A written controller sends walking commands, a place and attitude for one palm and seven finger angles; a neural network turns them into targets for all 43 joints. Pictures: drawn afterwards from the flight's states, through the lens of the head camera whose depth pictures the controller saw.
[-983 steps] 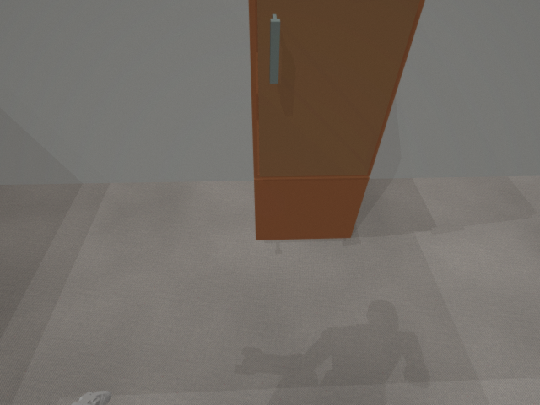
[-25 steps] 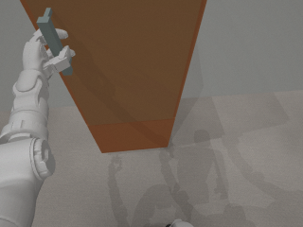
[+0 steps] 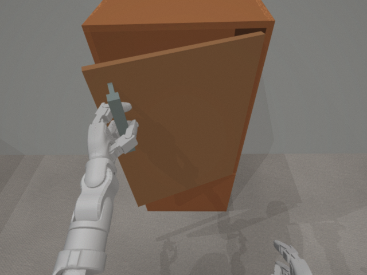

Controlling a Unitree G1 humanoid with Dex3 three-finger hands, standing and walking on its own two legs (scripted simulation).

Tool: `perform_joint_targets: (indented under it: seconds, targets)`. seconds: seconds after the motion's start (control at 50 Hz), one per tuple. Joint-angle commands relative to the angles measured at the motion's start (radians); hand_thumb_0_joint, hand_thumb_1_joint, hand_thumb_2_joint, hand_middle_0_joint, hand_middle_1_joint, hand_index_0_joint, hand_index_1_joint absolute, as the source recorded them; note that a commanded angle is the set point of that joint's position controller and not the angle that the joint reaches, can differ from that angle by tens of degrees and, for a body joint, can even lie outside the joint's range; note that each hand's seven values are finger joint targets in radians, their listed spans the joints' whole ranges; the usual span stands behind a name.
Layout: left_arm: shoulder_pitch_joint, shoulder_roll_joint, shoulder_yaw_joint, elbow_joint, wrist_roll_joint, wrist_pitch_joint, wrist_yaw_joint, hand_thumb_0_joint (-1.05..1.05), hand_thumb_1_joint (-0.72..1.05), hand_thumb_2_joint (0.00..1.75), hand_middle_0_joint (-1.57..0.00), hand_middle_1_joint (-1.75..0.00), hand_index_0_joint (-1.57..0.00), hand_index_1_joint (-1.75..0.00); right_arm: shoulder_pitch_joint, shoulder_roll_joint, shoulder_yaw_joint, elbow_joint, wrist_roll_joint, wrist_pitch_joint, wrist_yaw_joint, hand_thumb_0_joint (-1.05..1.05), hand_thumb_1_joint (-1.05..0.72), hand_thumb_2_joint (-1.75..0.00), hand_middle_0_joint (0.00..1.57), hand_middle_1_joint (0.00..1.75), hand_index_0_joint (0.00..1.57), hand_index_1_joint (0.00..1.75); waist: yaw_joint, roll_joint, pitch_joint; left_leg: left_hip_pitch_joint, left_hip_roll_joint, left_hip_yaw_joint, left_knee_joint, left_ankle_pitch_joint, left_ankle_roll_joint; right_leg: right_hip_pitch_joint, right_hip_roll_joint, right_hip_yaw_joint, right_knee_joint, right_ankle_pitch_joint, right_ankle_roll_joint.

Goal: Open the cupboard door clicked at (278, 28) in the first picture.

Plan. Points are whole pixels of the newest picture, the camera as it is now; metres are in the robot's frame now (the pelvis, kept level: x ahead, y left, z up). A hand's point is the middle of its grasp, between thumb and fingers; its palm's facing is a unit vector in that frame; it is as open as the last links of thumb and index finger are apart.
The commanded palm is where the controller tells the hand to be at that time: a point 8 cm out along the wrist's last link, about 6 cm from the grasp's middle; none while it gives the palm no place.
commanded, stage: pull the door open along its arc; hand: left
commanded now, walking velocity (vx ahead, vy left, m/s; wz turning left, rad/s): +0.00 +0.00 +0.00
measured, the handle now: (120, 119) +0.42 +0.16 +0.14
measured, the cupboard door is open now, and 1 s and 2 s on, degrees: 21 38 41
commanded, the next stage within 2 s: open thumb and fingers to let go in 0.38 s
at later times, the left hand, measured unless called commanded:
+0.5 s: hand (169, 173) +0.27 +0.04 +0.14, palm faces +0.31 -0.95 -0.02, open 6.3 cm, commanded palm +0.23 +0.09 +0.13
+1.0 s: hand (156, 166) +0.29 +0.07 +0.14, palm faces +0.37 -0.93 -0.01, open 12.5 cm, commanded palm +0.23 +0.09 +0.13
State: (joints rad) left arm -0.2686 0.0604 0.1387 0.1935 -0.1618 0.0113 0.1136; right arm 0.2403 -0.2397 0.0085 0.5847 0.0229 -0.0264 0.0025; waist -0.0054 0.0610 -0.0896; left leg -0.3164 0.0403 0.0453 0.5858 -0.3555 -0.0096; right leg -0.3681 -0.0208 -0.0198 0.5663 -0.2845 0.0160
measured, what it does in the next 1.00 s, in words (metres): stands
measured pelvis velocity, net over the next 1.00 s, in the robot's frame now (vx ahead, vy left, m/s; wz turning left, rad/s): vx -0.02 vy -0.01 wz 0.06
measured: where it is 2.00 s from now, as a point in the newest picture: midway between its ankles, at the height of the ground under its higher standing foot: outside the picture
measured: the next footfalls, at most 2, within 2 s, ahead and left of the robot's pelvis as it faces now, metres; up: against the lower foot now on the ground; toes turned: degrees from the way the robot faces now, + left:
none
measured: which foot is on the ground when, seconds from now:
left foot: down 0.00-1.00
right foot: down 0.00-1.00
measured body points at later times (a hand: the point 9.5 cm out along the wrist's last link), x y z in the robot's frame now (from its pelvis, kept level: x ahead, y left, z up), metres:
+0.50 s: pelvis +0.00 -0.03 +0.00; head -0.03 -0.06 +0.45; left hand +0.25 +0.09 +0.15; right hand +0.21 -0.21 -0.09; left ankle -0.04 +0.12 -0.73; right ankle +0.00 -0.13 -0.73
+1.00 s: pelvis -0.02 -0.01 +0.01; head -0.04 -0.03 +0.45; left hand +0.26 +0.11 +0.15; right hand +0.19 -0.19 -0.09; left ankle -0.04 +0.12 -0.73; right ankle +0.00 -0.13 -0.73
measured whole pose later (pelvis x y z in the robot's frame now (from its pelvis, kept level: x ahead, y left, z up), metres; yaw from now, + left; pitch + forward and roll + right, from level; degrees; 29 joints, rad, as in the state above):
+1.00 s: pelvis -0.02 -0.01 +0.01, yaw +3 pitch -3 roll -1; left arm -0.09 -0.12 -0.25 -0.08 0.05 0.24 0.57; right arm 0.11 -0.16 0.03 0.66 -0.04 0.08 -0.01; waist 0.03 0.05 -0.01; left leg -0.17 0.02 -0.01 0.54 -0.31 -0.02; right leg -0.19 -0.04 -0.08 0.51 -0.26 0.01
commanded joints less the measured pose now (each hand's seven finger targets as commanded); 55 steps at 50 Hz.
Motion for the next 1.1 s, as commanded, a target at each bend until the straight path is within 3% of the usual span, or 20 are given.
perform_joint_targets:
  seconds: [0.0,0.1,0.12,0.22,0.28,0.3,0.34,0.38,0.42,0.46,0.48,0.52,0.6,0.7,0.86,0.9,1.08]
  targets:
    - [-0.173,0.014,-0.047,-0.441,0.073,0.030,0.215,0.00,0.90,0.90,-0.40,-1.35,-0.40,-1.35,-0.124,-0.067,-0.030,-0.150,-0.022,-0.033,0.003,0.00,-0.90,-0.90,0.20,0.30,0.20,0.30,0.051,-0.059,-0.242,0.098,-0.015,-0.007,-0.072,0.420,0.001,0.225,0.019,-0.055,-0.024,0.382,-0.033]
    - [-0.097,-0.129,-0.185,-0.530,0.162,0.141,0.391,0.00,0.90,0.90,-0.40,-1.35,-0.40,-1.35,-0.220,-0.036,-0.017,-0.139,-0.049,0.005,-0.010,0.00,-0.90,-0.90,0.20,0.30,0.20,0.30,0.042,-0.120,-0.157,0.116,-0.023,-0.021,-0.081,0.325,0.007,0.226,0.005,-0.047,-0.087,0.281,-0.034]
    - [-0.087,-0.132,-0.197,-0.539,0.182,0.153,0.419,0.00,0.90,0.90,-0.40,-1.35,-0.40,-1.35,-0.226,-0.033,-0.018,-0.131,-0.055,0.012,-0.013,0.00,-0.90,-0.90,0.20,0.30,0.20,0.30,0.042,-0.163,-0.152,0.123,-0.022,-0.029,-0.079,0.322,0.008,0.238,0.001,-0.044,-0.104,0.271,-0.035]
    - [0.044,-0.225,-0.342,-0.611,0.256,0.182,0.441,0.00,0.90,0.90,-0.40,-1.35,-0.40,-1.35,-0.265,-0.010,-0.015,-0.130,-0.066,0.053,-0.008,0.00,-0.90,-0.90,0.20,0.30,0.20,0.30,0.046,-0.129,-0.140,0.166,-0.026,-0.027,-0.068,0.357,0.013,0.251,-0.007,-0.026,-0.119,0.321,-0.048]
    - [0.166,-0.290,-0.414,-0.678,0.231,0.186,0.427,0.00,0.90,0.90,-0.40,-1.35,-0.40,-1.35,-0.289,0.004,-0.009,-0.147,-0.061,0.068,0.010,0.00,-0.90,-0.90,0.20,0.30,0.20,0.30,0.054,-0.085,-0.132,0.167,-0.029,-0.030,-0.062,0.376,0.011,0.265,-0.007,-0.033,-0.103,0.362,-0.053]
    - [0.190,-0.304,-0.437,-0.703,0.222,0.189,0.422,0.00,0.90,0.90,-0.40,-1.35,-0.40,-1.35,-0.296,0.005,-0.007,-0.153,-0.060,0.068,0.015,0.00,-0.90,-0.90,0.20,0.30,0.20,0.30,0.052,-0.096,-0.121,0.166,-0.029,-0.031,-0.055,0.378,0.014,0.261,-0.007,-0.032,-0.103,0.378,-0.050]
    - [0.267,-0.279,-0.420,-0.728,0.206,0.189,0.413,0.00,0.90,0.90,-0.40,-1.35,-0.40,-1.35,-0.308,0.005,-0.006,-0.154,-0.058,0.078,0.017,0.00,-0.90,-0.90,0.20,0.30,0.20,0.30,0.060,-0.136,-0.106,0.154,-0.026,-0.034,-0.058,0.363,0.014,0.261,-0.006,-0.034,-0.114,0.362,-0.047]
    - [0.182,-0.251,-0.400,-0.752,0.202,0.188,0.423,0.00,0.90,0.90,-0.40,-1.35,-0.40,-1.35,-0.323,0.006,-0.002,-0.153,-0.061,0.078,0.010,0.00,-0.90,-0.90,0.20,0.30,0.20,0.30,0.058,-0.139,-0.108,0.157,-0.036,-0.035,-0.054,0.346,0.017,0.261,-0.010,-0.019,-0.127,0.340,-0.043]
    - [0.118,-0.236,-0.380,-0.709,0.202,0.194,0.440,0.00,0.90,0.90,-0.40,-1.35,-0.40,-1.35,-0.344,0.009,0.004,-0.137,-0.057,0.081,0.004,0.00,-0.90,-0.90,0.20,0.30,0.20,0.30,0.056,-0.124,-0.065,0.148,-0.041,-0.039,-0.053,0.303,0.015,0.227,-0.012,-0.012,-0.156,0.248,-0.046]
    - [-0.001,-0.212,-0.338,-0.634,0.202,0.199,0.465,0.00,0.90,0.90,-0.40,-1.35,-0.40,-1.35,-0.349,0.009,0.009,-0.117,-0.061,0.080,-0.009,0.00,-0.90,-0.90,0.20,0.30,0.20,0.30,0.050,-0.152,-0.047,0.143,-0.051,-0.042,-0.057,0.265,0.019,0.204,-0.018,0.000,-0.184,0.165,-0.041]
    - [0.002,-0.208,-0.325,-0.607,0.204,0.197,0.472,0.00,0.83,0.87,-0.40,-1.34,-0.40,-1.34,-0.351,0.012,0.005,-0.112,-0.063,0.077,-0.015,0.00,-0.90,-0.90,0.20,0.30,0.20,0.30,0.056,-0.180,-0.051,0.146,-0.052,-0.042,-0.056,0.258,0.020,0.208,-0.020,0.010,-0.200,0.138,-0.038]
    - [0.013,-0.208,-0.316,-0.579,0.207,0.196,0.477,0.00,0.69,0.81,-0.38,-1.33,-0.38,-1.33,-0.350,0.010,0.004,-0.111,-0.066,0.075,-0.019,0.00,-0.90,-0.90,0.20,0.30,0.20,0.30,0.069,-0.173,-0.063,0.149,-0.055,-0.042,-0.066,0.256,0.021,0.220,-0.022,0.009,-0.204,0.128,-0.040]
    - [0.005,-0.242,-0.350,-0.560,0.219,0.176,0.466,0.00,0.41,0.69,-0.36,-1.30,-0.36,-1.30,-0.320,0.007,-0.006,-0.110,-0.069,0.068,-0.024,0.00,-0.90,-0.90,0.20,0.30,0.20,0.30,0.060,-0.181,-0.125,0.171,-0.050,-0.038,-0.077,0.294,0.024,0.257,-0.021,0.001,-0.177,0.207,-0.040]
    - [-0.058,-0.267,-0.395,-0.554,0.233,0.152,0.440,0.00,0.06,0.54,-0.34,-1.26,-0.34,-1.26,-0.296,0.001,-0.010,-0.107,-0.064,0.059,-0.024,0.00,-0.90,-0.90,0.20,0.30,0.20,0.30,0.041,-0.134,-0.121,0.186,-0.041,-0.043,-0.089,0.298,0.021,0.243,-0.016,-0.017,-0.159,0.212,-0.047]
    - [-0.079,-0.292,-0.413,-0.519,0.234,0.161,0.448,0.00,-0.50,0.30,-0.30,-1.20,-0.30,-1.20,-0.303,0.003,-0.006,-0.099,-0.060,0.050,-0.019,0.00,-0.90,-0.90,0.20,0.30,0.20,0.30,0.044,-0.110,-0.082,0.180,-0.032,-0.058,-0.108,0.282,0.012,0.216,-0.006,-0.047,-0.149,0.162,-0.057]
    - [-0.096,-0.295,-0.409,-0.507,0.228,0.168,0.456,0.00,-0.50,0.30,-0.30,-1.20,-0.30,-1.20,-0.308,0.004,-0.005,-0.098,-0.061,0.050,-0.016,0.00,-0.90,-0.90,0.20,0.30,0.20,0.30,0.045,-0.130,-0.074,0.175,-0.032,-0.059,-0.110,0.272,0.012,0.210,-0.005,-0.049,-0.154,0.142,-0.056]
    - [-0.128,-0.348,-0.448,-0.490,0.242,0.179,0.483,0.00,-0.50,0.30,-0.22,-0.75,-0.22,-0.75,-0.312,0.008,-0.008,-0.087,-0.061,0.060,0.005,0.00,-0.90,-0.90,0.20,0.30,0.20,0.30,0.047,-0.094,-0.110,0.180,-0.019,-0.068,-0.114,0.303,-0.002,0.209,0.007,-0.070,-0.107,0.168,-0.065]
